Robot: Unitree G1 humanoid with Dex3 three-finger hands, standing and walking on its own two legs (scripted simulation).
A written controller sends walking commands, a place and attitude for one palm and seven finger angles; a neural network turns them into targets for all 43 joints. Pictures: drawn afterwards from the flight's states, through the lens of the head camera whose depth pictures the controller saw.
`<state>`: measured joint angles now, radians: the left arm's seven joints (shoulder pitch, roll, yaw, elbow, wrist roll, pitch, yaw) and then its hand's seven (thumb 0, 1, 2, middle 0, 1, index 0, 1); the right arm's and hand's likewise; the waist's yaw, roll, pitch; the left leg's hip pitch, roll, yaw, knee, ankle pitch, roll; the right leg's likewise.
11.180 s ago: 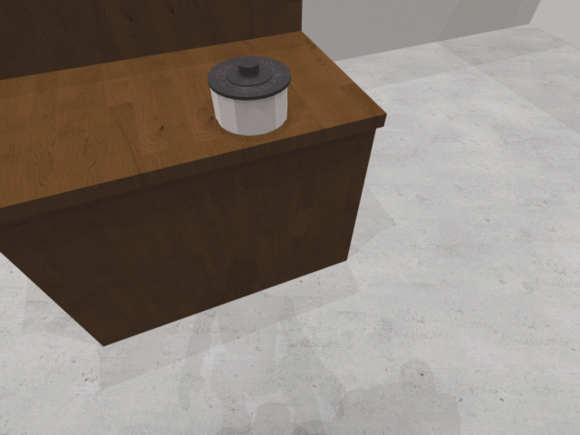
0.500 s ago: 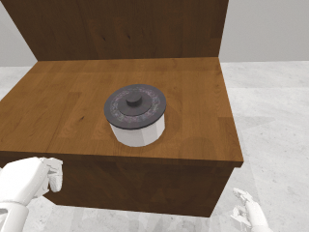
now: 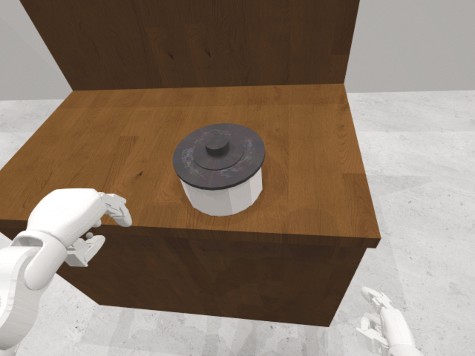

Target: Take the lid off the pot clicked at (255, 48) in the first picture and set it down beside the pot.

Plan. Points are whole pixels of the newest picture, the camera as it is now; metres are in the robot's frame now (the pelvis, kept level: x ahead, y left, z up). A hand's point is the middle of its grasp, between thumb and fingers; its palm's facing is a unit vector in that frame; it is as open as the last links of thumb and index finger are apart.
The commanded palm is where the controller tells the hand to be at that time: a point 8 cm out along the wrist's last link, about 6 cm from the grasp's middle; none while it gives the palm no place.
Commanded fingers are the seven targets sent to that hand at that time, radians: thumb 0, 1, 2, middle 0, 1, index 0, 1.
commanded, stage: reach forward and open the fingers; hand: left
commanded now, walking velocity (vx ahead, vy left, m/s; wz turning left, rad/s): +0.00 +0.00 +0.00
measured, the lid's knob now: (217, 144) +0.49 +0.10 +0.09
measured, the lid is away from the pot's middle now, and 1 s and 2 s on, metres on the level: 0.00 0.00 0.00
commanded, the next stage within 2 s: move the open hand above the knob in 0.38 s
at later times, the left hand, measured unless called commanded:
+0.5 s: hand (98, 194) +0.30 +0.25 +0.15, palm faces -0.12 -0.02 -0.99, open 9.9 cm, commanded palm +0.28 +0.24 +0.22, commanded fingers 0.00 -0.29 1.45 -0.85 -0.08 -0.85 -0.08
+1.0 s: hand (136, 171) +0.35 +0.21 +0.15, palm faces -0.21 -0.04 -0.98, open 9.9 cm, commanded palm +0.34 +0.20 +0.22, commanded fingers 0.00 -0.29 1.45 -0.85 -0.08 -0.85 -0.08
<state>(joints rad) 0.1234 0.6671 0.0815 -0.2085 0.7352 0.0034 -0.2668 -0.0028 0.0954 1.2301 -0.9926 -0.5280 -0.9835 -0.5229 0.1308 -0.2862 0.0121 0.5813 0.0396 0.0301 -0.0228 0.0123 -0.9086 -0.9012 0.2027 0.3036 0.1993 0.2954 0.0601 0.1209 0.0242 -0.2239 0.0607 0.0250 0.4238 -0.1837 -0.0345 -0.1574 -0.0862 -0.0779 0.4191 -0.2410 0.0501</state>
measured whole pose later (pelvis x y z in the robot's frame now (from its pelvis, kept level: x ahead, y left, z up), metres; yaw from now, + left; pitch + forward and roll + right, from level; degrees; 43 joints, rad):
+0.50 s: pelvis -0.01 +0.00 +0.00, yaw +0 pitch +0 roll +0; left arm -0.16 0.67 0.01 -0.12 0.76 0.11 -0.35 0.00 -0.27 1.42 -0.86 -0.09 -0.85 -0.09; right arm 0.10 -0.29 0.03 0.56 0.05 0.05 0.00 0.01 -0.91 -0.90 0.20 0.30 0.20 0.30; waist 0.06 0.12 0.02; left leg -0.24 0.05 0.04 0.43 -0.18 -0.03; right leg -0.19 -0.10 -0.06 0.44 -0.24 0.05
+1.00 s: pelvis +0.00 +0.00 +0.00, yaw +0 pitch +0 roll +1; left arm -0.39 0.62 -0.10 0.03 0.79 0.19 -0.45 0.00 -0.28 1.45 -0.87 -0.09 -0.86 -0.08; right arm 0.11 -0.30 0.02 0.57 0.07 0.07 0.01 0.01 -0.91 -0.90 0.20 0.30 0.20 0.30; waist 0.03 0.11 0.02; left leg -0.25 0.05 0.03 0.44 -0.20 -0.04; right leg -0.21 -0.10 -0.06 0.49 -0.28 0.04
